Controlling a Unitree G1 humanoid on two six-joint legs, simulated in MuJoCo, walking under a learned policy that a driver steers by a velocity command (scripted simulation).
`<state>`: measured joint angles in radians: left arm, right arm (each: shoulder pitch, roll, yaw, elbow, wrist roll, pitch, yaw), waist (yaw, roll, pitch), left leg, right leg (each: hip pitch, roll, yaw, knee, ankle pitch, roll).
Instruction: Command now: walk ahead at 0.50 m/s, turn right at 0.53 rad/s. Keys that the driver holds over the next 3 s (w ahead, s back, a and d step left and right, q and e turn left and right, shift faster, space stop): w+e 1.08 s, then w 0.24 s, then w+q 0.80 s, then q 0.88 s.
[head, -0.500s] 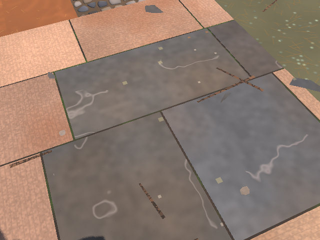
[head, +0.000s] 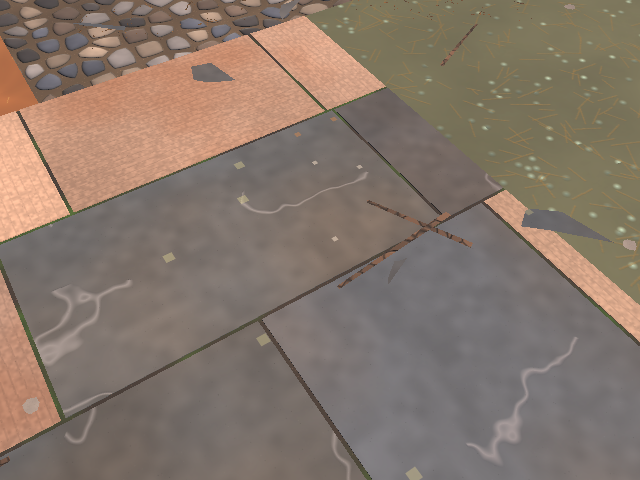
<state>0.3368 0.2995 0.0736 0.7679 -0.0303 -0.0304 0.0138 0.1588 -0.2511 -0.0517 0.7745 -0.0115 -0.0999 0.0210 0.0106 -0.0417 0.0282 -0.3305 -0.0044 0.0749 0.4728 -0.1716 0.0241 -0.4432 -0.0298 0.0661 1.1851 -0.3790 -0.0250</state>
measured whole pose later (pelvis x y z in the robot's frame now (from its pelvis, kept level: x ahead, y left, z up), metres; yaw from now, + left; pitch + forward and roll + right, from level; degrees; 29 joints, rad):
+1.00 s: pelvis +0.54 -0.15 +0.00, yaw -35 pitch +1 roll +1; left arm 0.34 0.30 0.07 0.72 -0.02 -0.02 0.02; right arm 0.14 -0.27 -0.06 0.74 -0.01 -0.10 0.02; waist 0.02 -0.03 0.02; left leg -0.34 -0.03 0.03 0.49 -0.17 0.03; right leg -0.40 0.03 0.11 1.19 -0.41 -0.02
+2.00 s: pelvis +0.96 -0.49 -0.01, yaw -24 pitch +1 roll -1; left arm 0.26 0.28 0.06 0.82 -0.02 -0.09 0.01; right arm 0.15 -0.30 -0.07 0.73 0.02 -0.04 0.04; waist 0.01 0.01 0.07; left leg -0.45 -0.06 0.04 0.63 -0.20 0.11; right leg -0.25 -0.04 -0.02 1.17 -0.48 0.02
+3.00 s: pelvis +1.20 -0.58 +0.01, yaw +11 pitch +2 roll -3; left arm 0.08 0.33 0.09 0.77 0.00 0.02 0.03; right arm 0.23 -0.30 -0.06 0.60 0.00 0.03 -0.03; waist -0.01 -0.03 0.04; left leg -0.30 -0.02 -0.09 0.48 -0.21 0.05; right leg -0.56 0.01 0.03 1.05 -0.36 0.07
